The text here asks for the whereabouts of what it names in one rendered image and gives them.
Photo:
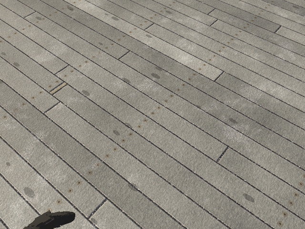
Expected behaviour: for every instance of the robot left hand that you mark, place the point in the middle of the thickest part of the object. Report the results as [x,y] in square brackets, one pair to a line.
[51,220]

